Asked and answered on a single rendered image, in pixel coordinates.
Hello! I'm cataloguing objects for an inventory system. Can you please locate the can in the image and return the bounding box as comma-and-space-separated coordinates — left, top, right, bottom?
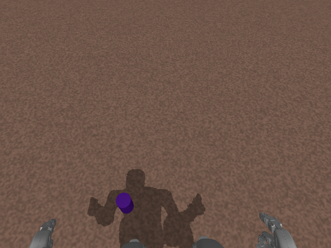
116, 193, 134, 213

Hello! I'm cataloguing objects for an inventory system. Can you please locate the right robot hand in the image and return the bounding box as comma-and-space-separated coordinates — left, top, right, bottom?
256, 212, 297, 248

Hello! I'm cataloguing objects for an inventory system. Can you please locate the left robot hand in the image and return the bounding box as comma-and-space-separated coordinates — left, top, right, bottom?
29, 219, 56, 248

